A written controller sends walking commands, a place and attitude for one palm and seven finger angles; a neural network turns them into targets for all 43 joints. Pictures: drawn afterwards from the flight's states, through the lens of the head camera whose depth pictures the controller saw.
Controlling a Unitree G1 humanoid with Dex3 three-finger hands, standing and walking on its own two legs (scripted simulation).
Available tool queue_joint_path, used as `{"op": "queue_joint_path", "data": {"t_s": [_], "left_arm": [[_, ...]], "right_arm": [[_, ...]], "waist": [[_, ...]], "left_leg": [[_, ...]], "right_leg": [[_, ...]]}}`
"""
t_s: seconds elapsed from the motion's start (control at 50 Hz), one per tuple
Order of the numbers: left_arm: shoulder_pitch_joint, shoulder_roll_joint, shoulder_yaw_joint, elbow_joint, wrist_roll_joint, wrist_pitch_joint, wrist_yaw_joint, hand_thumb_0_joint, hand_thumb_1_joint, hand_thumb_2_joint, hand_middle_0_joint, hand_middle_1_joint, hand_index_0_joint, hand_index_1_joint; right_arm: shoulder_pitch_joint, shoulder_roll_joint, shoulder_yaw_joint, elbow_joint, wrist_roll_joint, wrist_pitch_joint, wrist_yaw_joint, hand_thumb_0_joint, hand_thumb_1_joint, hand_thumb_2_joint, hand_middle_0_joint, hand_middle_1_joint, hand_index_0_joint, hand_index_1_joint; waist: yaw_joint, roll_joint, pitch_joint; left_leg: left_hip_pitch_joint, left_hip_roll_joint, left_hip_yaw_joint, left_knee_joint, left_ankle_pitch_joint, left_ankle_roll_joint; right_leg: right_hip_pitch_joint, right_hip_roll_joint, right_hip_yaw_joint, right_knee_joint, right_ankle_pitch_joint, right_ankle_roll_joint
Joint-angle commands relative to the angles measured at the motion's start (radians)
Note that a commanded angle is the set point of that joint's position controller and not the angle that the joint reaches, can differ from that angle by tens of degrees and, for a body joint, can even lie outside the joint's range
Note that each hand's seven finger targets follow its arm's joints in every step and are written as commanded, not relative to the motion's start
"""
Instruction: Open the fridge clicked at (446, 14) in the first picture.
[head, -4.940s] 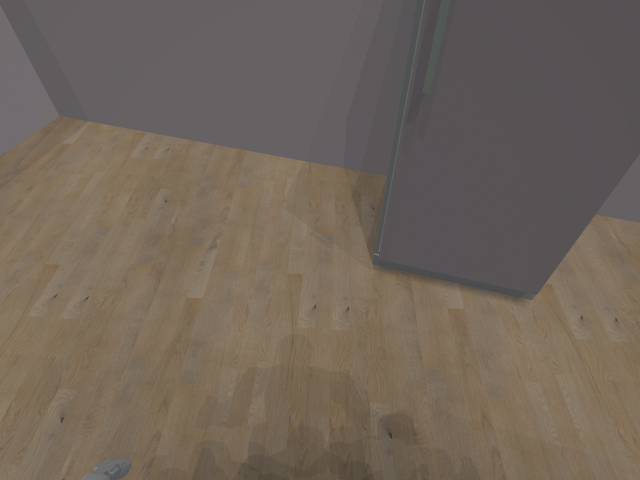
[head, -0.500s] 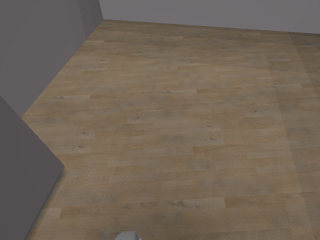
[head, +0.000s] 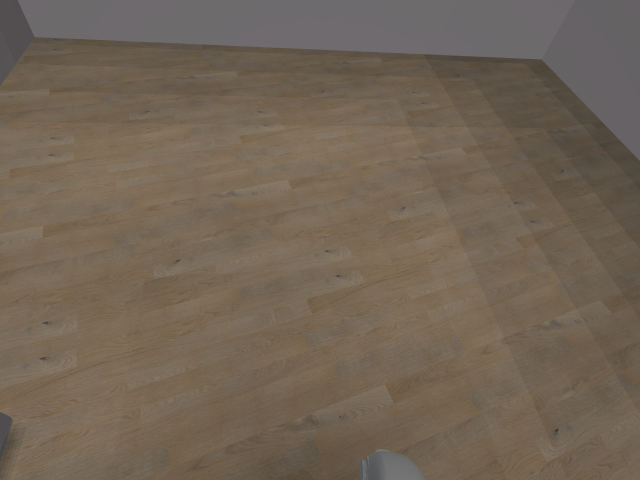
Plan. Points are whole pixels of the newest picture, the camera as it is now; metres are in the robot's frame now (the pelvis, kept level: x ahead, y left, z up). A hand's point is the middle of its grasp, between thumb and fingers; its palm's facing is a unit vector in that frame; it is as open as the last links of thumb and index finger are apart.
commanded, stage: walk to a spot facing it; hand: left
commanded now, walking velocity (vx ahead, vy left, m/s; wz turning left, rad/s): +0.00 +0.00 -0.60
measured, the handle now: out of the picture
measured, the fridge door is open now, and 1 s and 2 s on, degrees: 0 0 0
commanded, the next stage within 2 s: turn to face it in 0.18 s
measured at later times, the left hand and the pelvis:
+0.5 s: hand (252, 409) +0.24 +0.11 -0.16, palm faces -0.22 -0.95 -0.22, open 7.4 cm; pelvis +0.08 -0.04 -0.01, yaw -10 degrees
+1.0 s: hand out of the picture +0.14 +0.22 -0.17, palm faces +0.12 -0.96 -0.25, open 7.4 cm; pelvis +0.08 +0.00 +0.00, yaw +4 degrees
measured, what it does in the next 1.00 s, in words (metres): steps on the spot: right foot, then left foot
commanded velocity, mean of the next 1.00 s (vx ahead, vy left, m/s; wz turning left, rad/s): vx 0.00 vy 0.00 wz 0.30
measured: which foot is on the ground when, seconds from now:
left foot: down 0.00-0.24, up 0.26-0.64, down 0.66-1.00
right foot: up 0.00-0.20, down 0.22-0.68, up 0.70-1.00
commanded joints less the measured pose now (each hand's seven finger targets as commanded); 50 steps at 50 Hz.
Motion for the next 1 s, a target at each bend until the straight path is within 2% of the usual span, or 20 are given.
{"op": "queue_joint_path", "data": {"t_s": [0.0, 0.1, 0.16, 0.18, 0.2, 0.22, 0.24, 0.3, 0.36, 0.42, 0.48, 0.54, 0.6, 0.62, 0.64, 0.66, 0.68, 0.7, 0.78, 0.98], "left_arm": [[-0.106, -0.021, -0.021, -0.102, -0.006, -0.019, -0.01, 0.0, 0.9, 0.9, -0.2, -0.3, -0.2, -0.3], [-0.198, -0.028, -0.034, -0.134, -0.005, -0.035, -0.008, 0.0, 0.9, 0.9, -0.2, -0.3, -0.2, -0.3], [-0.068, 0.016, -0.024, -0.114, -0.004, -0.062, 0.002, 0.0, 0.9, 0.9, -0.2, -0.3, -0.2, -0.3], [0.055, 0.065, -0.011, -0.08, 0.0, -0.081, 0.008, 0.0, 0.9, 0.9, -0.2, -0.3, -0.2, -0.3], [0.172, 0.184, 0.008, -0.048, -0.002, -0.096, 0.025, 0.0, 0.9, 0.9, -0.2, -0.3, -0.2, -0.3], [0.189, 0.238, 0.02, -0.035, -0.03, -0.086, 0.04, 0.0, 0.9, 0.9, -0.2, -0.3, -0.2, -0.3], [0.143, 0.2, 0.014, -0.051, -0.034, -0.074, 0.049, 0.0, 0.9, 0.9, -0.2, -0.3, -0.2, -0.3], [-0.024, 0.089, -0.026, -0.089, -0.027, -0.077, 0.057, 0.0, 0.9, 0.9, -0.2, -0.3, -0.2, -0.3], [-0.109, 0.056, -0.048, -0.096, -0.013, -0.091, 0.058, 0.0, 0.9, 0.9, -0.2, -0.3, -0.2, -0.3], [-0.1, 0.024, -0.063, -0.076, -0.013, -0.098, 0.049, 0.0, 0.9, 0.9, -0.2, -0.3, -0.2, -0.3], [-0.067, 0.035, -0.054, -0.063, -0.009, -0.088, 0.05, 0.0, 0.9, 0.9, -0.2, -0.3, -0.2, -0.3], [-0.039, 0.056, -0.038, -0.055, -0.003, -0.083, 0.059, 0.0, 0.9, 0.9, -0.2, -0.3, -0.2, -0.3], [-0.035, 0.064, -0.027, -0.057, -0.011, -0.075, 0.063, 0.0, 0.9, 0.9, -0.2, -0.3, -0.2, -0.3], [-0.028, 0.052, -0.026, -0.058, -0.017, -0.07, 0.063, 0.0, 0.9, 0.9, -0.2, -0.3, -0.2, -0.3], [0.002, 0.009, -0.028, -0.069, -0.023, -0.062, 0.059, 0.0, 0.9, 0.9, -0.2, -0.3, -0.2, -0.3], [-0.02, -0.041, -0.04, -0.106, -0.028, -0.059, 0.059, 0.0, 0.9, 0.9, -0.2, -0.3, -0.2, -0.3], [-0.062, -0.015, -0.04, -0.11, -0.017, -0.052, 0.063, 0.0, 0.9, 0.9, -0.2, -0.3, -0.2, -0.3], [-0.088, -0.02, -0.033, -0.098, -0.01, -0.048, 0.063, 0.0, 0.9, 0.9, -0.2, -0.3, -0.2, -0.3], [-0.054, -0.009, -0.021, -0.071, -0.013, -0.054, 0.043, 0.0, 0.9, 0.9, -0.2, -0.3, -0.2, -0.3], [-0.094, 0.012, -0.018, -0.091, -0.017, -0.044, 0.047, 0.0, 0.9, 0.9, -0.2, -0.3, -0.2, -0.3]], "right_arm": [[0.082, -0.174, -0.055, -0.03, -0.003, -0.014, -0.012, 0.0, -0.9, -0.9, 0.2, 0.3, 0.2, 0.3], [0.116, -0.194, -0.072, 0.005, -0.009, -0.004, -0.004, 0.0, -0.9, -0.9, 0.2, 0.3, 0.2, 0.3], [0.095, -0.229, -0.085, -0.01, 0.003, -0.004, 0.007, 0.0, -0.9, -0.9, 0.2, 0.3, 0.2, 0.3], [0.077, -0.23, -0.084, -0.029, 0.014, -0.004, 0.016, 0.0, -0.9, -0.9, 0.2, 0.3, 0.2, 0.3], [0.062, -0.165, -0.066, -0.075, 0.025, 0.0, 0.024, 0.0, -0.9, -0.9, 0.2, 0.3, 0.2, 0.3], [0.005, -0.144, -0.061, -0.107, 0.024, 0.008, 0.01, 0.0, -0.9, -0.9, 0.2, 0.3, 0.2, 0.3], [-0.021, -0.155, -0.061, -0.117, 0.021, 0.012, -0.001, 0.0, -0.9, -0.9, 0.2, 0.3, 0.2, 0.3], [-0.015, -0.129, -0.053, -0.051, 0.003, 0.038, 0.007, 0.0, -0.9, -0.9, 0.2, 0.3, 0.2, 0.3], [0.111, -0.091, -0.041, 0.016, 0.0, 0.06, 0.01, 0.0, -0.9, -0.9, 0.2, 0.3, 0.2, 0.3], [0.099, -0.08, -0.035, 0.03, 0.003, 0.058, 0.016, 0.0, -0.9, -0.9, 0.2, 0.3, 0.2, 0.3], [0.012, -0.092, -0.04, 0.002, 0.007, 0.053, 0.024, 0.0, -0.9, -0.9, 0.2, 0.3, 0.2, 0.3], [-0.054, -0.095, -0.045, -0.024, 0.008, 0.043, 0.031, 0.0, -0.9, -0.9, 0.2, 0.3, 0.2, 0.3], [-0.013, -0.088, -0.048, -0.017, 0.004, 0.038, 0.036, 0.0, -0.9, -0.9, 0.2, 0.3, 0.2, 0.3], [0.022, -0.107, -0.054, -0.009, 0.003, 0.033, 0.037, 0.0, -0.9, -0.9, 0.2, 0.3, 0.2, 0.3], [0.064, -0.176, -0.068, -0.012, -0.002, 0.024, 0.038, 0.0, -0.9, -0.9, 0.2, 0.3, 0.2, 0.3], [0.106, -0.245, -0.081, -0.02, -0.007, 0.021, 0.033, 0.0, -0.9, -0.9, 0.2, 0.3, 0.2, 0.3], [0.109, -0.25, -0.084, -0.006, -0.011, 0.026, 0.022, 0.0, -0.9, -0.9, 0.2, 0.3, 0.2, 0.3], [0.092, -0.222, -0.08, -0.005, -0.01, 0.02, 0.012, 0.0, -0.9, -0.9, 0.2, 0.3, 0.2, 0.3], [-0.013, -0.198, -0.072, -0.05, -0.003, 0.009, 0.007, 0.0, -0.9, -0.9, 0.2, 0.3, 0.2, 0.3], [0.009, -0.238, -0.097, -0.049, -0.002, 0.022, 0.018, 0.0, -0.9, -0.9, 0.2, 0.3, 0.2, 0.3]], "waist": [[-0.041, 0.177, 0.0], [-0.066, 0.221, -0.014], [0.011, 0.186, -0.118], [0.077, 0.115, -0.194], [0.114, -0.165, -0.298], [0.104, -0.2, -0.346], [0.087, -0.077, -0.283], [0.005, -0.017, -0.114], [-0.078, -0.028, -0.089], [-0.071, -0.093, -0.06], [-0.032, -0.15, -0.013], [-0.004, -0.129, -0.005], [-0.021, -0.079, -0.041], [-0.037, -0.008, -0.067], [-0.048, 0.225, -0.1], [-0.062, 0.417, -0.089], [-0.074, 0.285, -0.099], [-0.069, 0.289, -0.093], [-0.031, 0.149, -0.143], [-0.061, 0.184, -0.136]], "left_leg": [[0.115, 0.247, -0.104, -0.075, 0.777, 0.057], [0.148, 0.273, -0.039, 0.007, 0.909, 0.066], [0.114, 0.273, 0.015, 0.235, 1.068, 0.014], [-0.062, 0.264, 0.033, 0.452, 0.917, -0.037], [-0.418, 0.082, 0.046, 0.745, 0.007, -0.112], [-0.524, 0.014, -0.101, 0.95, -0.339, -0.123], [-0.523, 0.059, -0.201, 0.956, -0.262, -0.106], [-0.452, 0.074, -0.211, 0.872, -0.087, -0.107], [-0.351, 0.049, -0.206, 0.753, -0.015, -0.106], [-0.298, 0.027, -0.195, 0.58, 0.03, -0.098], [-0.325, 0.012, -0.165, 0.487, -0.01, -0.1], [-0.335, 0.015, -0.153, 0.389, -0.061, -0.099], [-0.231, -0.004, -0.124, 0.192, 0.063, -0.09], [-0.14, 0.008, -0.147, 0.086, 0.189, -0.075], [-0.061, 0.156, -0.38, -0.016, 0.424, -0.006], [-0.044, 0.354, -0.625, -0.101, 0.774, 0.129], [-0.075, 0.371, -0.622, -0.118, 0.687, 0.182], [-0.084, 0.298, -0.587, -0.127, 0.618, 0.149], [-0.039, 0.185, -0.438, -0.104, 0.53, 0.1], [-0.028, 0.143, -0.555, -0.137, 0.349, 0.123]], "right_leg": [[-0.108, -0.028, -0.047, -0.101, -0.007, -0.003], [0.004, -0.005, -0.117, -0.354, -0.085, -0.043], [0.251, 0.044, -0.139, -0.571, 0.003, -0.082], [0.525, -0.011, -0.073, -0.702, 0.212, -0.117], [0.837, -0.301, 0.335, -0.68, 0.775, -0.242], [0.837, -0.432, 0.444, -0.653, 1.13, -0.353], [0.749, -0.409, 0.341, -0.668, 1.022, -0.366], [0.435, -0.269, 0.195, -0.771, 0.715, -0.266], [0.271, -0.201, 0.037, -0.812, 0.547, -0.224], [0.228, -0.167, -0.01, -0.85, 0.342, -0.207], [0.263, -0.212, 0.009, -0.855, 0.297, -0.225], [0.328, -0.278, 0.025, -0.794, 0.396, -0.246], [0.345, -0.27, -0.029, -0.68, 0.394, -0.19], [0.3, -0.25, -0.062, -0.595, 0.321, -0.147], [0.179, -0.15, -0.124, -0.413, 0.094, -0.078], [0.044, -0.039, -0.141, -0.194, -0.338, -0.014], [0.039, -0.05, -0.041, -0.047, -0.344, -0.025], [0.002, -0.063, 0.004, -0.004, -0.271, -0.028], [-0.015, -0.062, 0.015, 0.03, -0.089, -0.005], [0.024, -0.039, 0.02, -0.168, -0.105, 0.027]]}}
